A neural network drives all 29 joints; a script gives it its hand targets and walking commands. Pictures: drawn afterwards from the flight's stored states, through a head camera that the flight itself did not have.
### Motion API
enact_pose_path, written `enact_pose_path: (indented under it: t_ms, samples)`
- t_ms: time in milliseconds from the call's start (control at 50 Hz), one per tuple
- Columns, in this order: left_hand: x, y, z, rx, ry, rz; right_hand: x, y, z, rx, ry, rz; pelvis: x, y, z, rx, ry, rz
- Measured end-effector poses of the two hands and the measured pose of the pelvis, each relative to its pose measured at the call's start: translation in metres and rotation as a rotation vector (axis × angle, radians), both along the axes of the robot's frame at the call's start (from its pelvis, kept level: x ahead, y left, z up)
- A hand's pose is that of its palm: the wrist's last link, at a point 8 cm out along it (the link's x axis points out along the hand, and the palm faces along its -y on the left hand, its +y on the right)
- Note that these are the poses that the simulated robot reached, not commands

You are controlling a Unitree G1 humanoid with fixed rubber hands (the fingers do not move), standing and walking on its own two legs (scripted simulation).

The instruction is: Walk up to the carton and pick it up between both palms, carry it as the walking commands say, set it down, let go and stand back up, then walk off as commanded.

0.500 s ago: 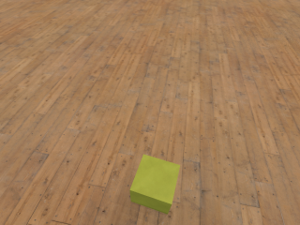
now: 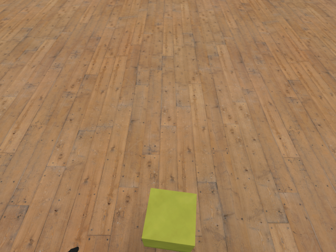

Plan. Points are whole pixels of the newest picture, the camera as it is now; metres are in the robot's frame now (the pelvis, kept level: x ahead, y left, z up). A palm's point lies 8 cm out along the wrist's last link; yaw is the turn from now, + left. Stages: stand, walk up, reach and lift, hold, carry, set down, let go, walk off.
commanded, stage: walk up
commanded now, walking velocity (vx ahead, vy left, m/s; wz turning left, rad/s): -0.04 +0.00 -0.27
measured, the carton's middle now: (170, 220) +0.39 -0.02 -0.66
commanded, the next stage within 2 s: stand in 0.98 s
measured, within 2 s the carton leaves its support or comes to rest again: neither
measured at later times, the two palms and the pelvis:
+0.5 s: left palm out of the picture +0.12 +0.27 -0.11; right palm out of the picture +0.00 -0.22 -0.13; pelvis -0.01 +0.03 +0.00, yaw -7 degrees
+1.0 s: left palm out of the picture +0.06 +0.30 -0.13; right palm out of the picture -0.01 -0.17 -0.11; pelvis -0.04 +0.07 +0.01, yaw -6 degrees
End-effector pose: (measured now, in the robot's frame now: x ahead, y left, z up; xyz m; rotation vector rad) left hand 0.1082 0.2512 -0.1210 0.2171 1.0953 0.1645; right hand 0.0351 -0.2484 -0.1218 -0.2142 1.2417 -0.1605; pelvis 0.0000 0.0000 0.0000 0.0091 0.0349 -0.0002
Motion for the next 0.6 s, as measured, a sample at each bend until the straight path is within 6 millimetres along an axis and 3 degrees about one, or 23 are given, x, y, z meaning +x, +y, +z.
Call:
enact_pose_path:
  t_ms: [80,200,400,500,600]
  samples:
    - [0.002,0.014,-0.019,-0.044,0.044,-0.007,0.017,0.015,0.004,-0.040,-0.049,-0.003,0.008,0.020,-0.007,-0.036,-0.014,-0.019]
    - [0.012,0.021,-0.017,-0.075,0.063,-0.032,0.017,0.028,0.017,-0.056,-0.056,-0.035,0.013,0.033,0.002,-0.060,-0.022,-0.040]
    - [0.023,0.011,-0.006,-0.015,0.064,-0.133,-0.022,0.027,-0.006,0.008,-0.030,-0.139,0.000,0.027,-0.004,-0.007,-0.021,-0.131]
    - [0.013,0.016,0.011,0.029,0.040,-0.122,-0.035,0.031,-0.007,0.040,0.008,-0.138,-0.010,0.027,0.005,0.009,-0.024,-0.119]
    - [-0.002,0.027,0.011,0.024,0.050,-0.115,-0.045,0.040,-0.002,0.032,0.004,-0.132,-0.022,0.037,0.007,0.003,-0.022,-0.113]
